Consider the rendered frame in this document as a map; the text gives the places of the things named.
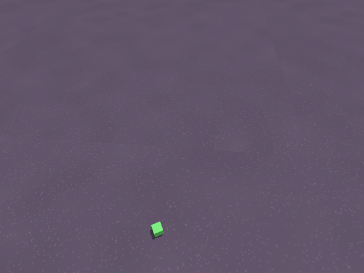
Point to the cube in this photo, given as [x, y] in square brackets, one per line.
[157, 229]

